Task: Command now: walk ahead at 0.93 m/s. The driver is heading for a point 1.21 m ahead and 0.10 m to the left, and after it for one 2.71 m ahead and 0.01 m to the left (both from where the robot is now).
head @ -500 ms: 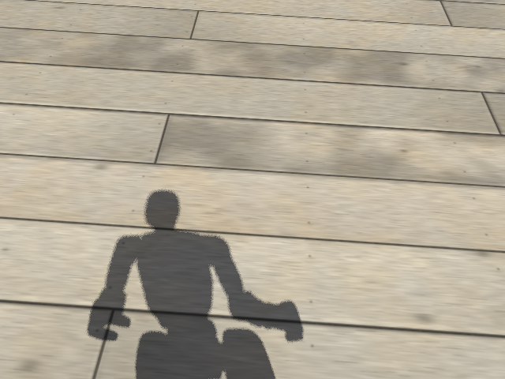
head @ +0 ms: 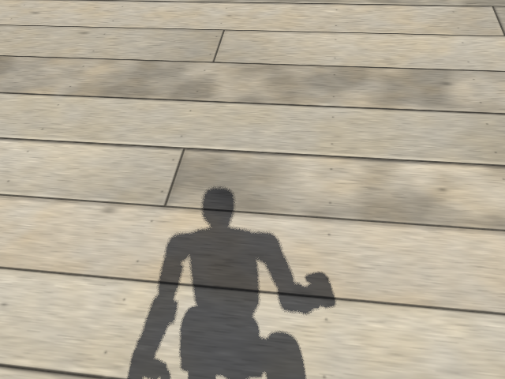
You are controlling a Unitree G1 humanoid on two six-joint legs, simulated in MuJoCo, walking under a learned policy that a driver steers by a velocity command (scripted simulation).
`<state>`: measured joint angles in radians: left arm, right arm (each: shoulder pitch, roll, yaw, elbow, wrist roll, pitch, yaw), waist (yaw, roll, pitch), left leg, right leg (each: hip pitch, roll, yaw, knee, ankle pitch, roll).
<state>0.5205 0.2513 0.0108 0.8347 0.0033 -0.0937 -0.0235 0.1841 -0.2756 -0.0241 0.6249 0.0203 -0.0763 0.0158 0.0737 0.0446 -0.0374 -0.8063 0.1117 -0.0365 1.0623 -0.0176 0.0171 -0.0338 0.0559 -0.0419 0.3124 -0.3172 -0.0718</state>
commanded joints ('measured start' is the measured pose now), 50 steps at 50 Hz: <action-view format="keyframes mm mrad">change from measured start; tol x64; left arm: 1 -45 122 21 -55 -5 -22 19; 50 -286 93 63 -43 22 -43 11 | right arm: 1 -153 -43 -8 -92 -4 -26 12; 50 47 -47 -41 90 27 54 -4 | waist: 1 -17 -96 182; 38 90 -351 -535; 50 -81 -70 187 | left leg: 1 -58 -8 44 -170 173 -12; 12 728 -169 128 -520 -7 154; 14 1473 271 -759 -607 -660 377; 23 500 61 -198 -984 -258 255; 35 940 109 -6 -568 772 115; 38 174 -137 -163 362 -424 61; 50 73 45 -38 43 69 61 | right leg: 1 -106 -218 165 -264 177 -103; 12 124 -300 26 440 1454 -43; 14 -586 6 179 1166 -92 3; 16 -743 -88 207 1192 -62 -45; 30 -489 -152 38 253 610 53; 38 611 -446 929 12 -583 -175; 50 -141 -218 -103 -214 298 11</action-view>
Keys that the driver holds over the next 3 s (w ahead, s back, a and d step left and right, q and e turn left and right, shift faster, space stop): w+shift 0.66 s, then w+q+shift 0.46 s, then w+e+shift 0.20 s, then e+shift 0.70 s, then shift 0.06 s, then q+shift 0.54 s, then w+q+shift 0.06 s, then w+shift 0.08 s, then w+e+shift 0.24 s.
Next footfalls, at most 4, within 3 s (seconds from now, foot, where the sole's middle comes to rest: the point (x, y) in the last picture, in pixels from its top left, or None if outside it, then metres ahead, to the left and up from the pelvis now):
0.24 left None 0.43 0.11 -0.78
0.72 right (343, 260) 0.91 -0.14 -0.78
1.22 left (266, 170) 1.30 0.12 -0.78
1.64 right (284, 106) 1.67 0.06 -0.78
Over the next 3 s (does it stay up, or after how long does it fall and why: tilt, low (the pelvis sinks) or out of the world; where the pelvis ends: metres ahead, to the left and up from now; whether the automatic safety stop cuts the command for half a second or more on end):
stays up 1.77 0.18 0.00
